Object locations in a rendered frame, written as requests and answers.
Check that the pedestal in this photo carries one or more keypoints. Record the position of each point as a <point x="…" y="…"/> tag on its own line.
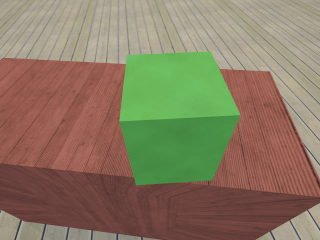
<point x="64" y="161"/>

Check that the carton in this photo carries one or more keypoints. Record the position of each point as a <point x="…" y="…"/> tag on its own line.
<point x="177" y="117"/>

